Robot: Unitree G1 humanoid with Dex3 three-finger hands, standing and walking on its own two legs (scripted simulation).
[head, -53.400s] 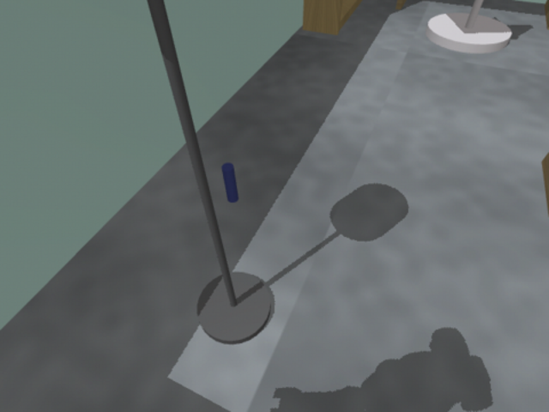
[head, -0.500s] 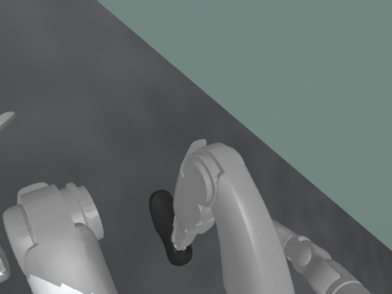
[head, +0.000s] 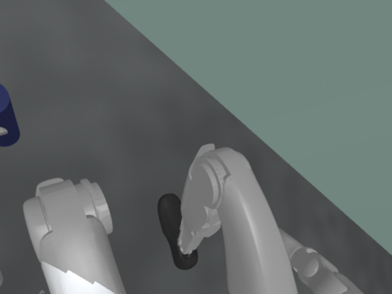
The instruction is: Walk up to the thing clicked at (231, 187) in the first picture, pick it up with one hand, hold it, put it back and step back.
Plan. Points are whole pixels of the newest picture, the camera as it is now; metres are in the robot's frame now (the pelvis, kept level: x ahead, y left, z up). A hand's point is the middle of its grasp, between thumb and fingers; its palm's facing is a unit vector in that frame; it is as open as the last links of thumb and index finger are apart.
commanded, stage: withdraw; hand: left
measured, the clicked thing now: out of the picture +0.45 +0.26 -0.20
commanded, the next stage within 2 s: rise in 0.02 s
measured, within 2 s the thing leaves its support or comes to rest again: neither
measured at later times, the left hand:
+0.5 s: hand out of the picture +0.37 +0.42 +0.01, palm faces +0.34 -0.83 -0.44, open 17.1 cm
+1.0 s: hand out of the picture +0.27 +0.29 +0.20, palm faces +0.30 -0.86 -0.42, open 17.0 cm
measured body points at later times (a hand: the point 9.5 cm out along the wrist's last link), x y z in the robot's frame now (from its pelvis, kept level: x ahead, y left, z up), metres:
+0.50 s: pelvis +0.01 +0.00 +0.07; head +0.19 +0.10 +0.47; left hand +0.35 +0.46 +0.04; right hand +0.17 -0.24 -0.04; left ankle +0.07 +0.12 -0.27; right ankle +0.15 -0.13 -0.27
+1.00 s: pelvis +0.06 -0.02 +0.30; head +0.19 +0.04 +0.73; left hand +0.26 +0.33 +0.22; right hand +0.29 -0.23 +0.20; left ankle +0.07 +0.12 -0.27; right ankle +0.15 -0.13 -0.27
